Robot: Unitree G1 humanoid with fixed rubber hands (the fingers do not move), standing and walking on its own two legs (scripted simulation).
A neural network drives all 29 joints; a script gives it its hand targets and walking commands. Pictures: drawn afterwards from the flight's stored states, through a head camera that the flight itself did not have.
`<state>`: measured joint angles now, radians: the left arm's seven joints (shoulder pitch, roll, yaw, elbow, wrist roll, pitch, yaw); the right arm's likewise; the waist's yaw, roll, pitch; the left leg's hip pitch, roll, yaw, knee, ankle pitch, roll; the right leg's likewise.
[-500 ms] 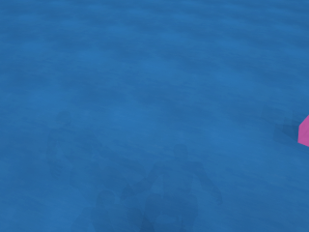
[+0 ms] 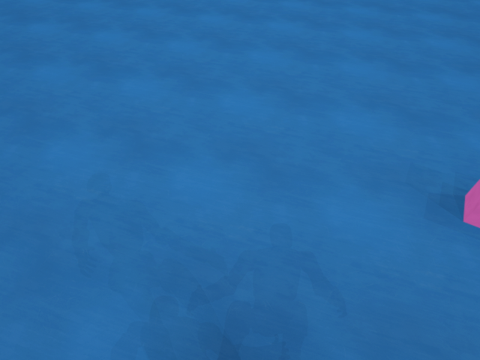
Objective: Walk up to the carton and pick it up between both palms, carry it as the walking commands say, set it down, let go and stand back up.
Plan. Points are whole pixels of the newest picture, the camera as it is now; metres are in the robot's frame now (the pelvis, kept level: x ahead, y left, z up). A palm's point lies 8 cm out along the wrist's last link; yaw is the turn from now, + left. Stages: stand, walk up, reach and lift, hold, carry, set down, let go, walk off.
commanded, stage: walk up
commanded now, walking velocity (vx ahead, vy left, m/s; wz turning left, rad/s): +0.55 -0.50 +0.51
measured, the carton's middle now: out of the picture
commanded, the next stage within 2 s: none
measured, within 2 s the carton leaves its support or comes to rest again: neither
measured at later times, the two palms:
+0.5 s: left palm out of the picture +0.10 +0.20 -0.12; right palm out of the picture +0.01 -0.33 -0.13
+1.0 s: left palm (186, 321) +0.25 +0.13 -0.14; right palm out of the picture -0.20 -0.22 -0.09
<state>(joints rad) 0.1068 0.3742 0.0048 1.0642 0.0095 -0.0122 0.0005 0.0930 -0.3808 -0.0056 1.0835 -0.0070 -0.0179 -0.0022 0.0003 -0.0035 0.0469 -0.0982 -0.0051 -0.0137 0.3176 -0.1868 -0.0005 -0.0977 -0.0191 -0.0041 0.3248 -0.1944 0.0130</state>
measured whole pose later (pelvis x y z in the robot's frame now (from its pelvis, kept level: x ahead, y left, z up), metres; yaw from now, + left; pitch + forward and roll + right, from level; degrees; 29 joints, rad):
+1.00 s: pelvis +0.02 -0.04 +0.00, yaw -30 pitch -1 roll -4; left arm 0.16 0.30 0.07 0.83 0.04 0.08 -0.13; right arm 0.55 -0.24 -0.05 0.98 -0.02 -0.03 -0.04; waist -0.03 -0.05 0.04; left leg -0.04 0.16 0.11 0.40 -0.34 -0.05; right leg -0.69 -0.07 0.05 1.16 -0.03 0.06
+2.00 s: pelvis +0.36 -0.44 +0.00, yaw -50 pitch -1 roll -2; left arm 0.24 0.24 0.08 0.94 0.03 0.01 -0.06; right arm 0.38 -0.19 -0.04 1.05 -0.02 -0.06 -0.01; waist -0.01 -0.04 0.04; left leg -0.13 0.12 0.16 0.39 -0.23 -0.01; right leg -0.61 -0.12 -0.01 1.04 -0.08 0.04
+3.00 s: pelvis +0.64 -0.84 +0.00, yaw -51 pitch +0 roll -3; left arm 0.19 0.24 0.07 0.98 0.03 0.01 -0.03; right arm 0.37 -0.17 -0.03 1.04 -0.03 -0.06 -0.01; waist -0.02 -0.03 0.06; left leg -0.19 0.10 0.13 0.39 -0.19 0.01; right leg -0.59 -0.10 -0.04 1.03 -0.15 0.06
